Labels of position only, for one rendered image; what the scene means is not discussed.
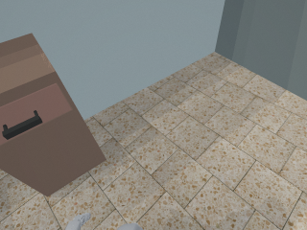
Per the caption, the robot left hand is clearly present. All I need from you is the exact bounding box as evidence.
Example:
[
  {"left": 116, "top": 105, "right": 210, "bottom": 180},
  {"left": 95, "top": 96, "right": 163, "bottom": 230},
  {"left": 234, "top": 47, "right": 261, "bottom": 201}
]
[{"left": 64, "top": 213, "right": 91, "bottom": 230}]

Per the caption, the cabinet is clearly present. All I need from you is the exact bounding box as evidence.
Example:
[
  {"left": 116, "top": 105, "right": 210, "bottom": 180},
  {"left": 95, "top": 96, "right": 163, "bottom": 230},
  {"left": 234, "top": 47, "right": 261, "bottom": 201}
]
[{"left": 0, "top": 33, "right": 106, "bottom": 197}]

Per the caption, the drawer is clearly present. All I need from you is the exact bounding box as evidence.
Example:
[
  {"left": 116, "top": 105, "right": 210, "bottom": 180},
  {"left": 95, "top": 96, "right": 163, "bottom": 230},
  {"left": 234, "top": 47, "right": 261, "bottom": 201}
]
[{"left": 0, "top": 83, "right": 71, "bottom": 145}]

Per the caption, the handle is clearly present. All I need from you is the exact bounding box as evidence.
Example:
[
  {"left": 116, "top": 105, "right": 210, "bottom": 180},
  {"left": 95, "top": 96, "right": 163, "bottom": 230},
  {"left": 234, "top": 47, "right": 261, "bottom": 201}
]
[{"left": 2, "top": 110, "right": 43, "bottom": 140}]

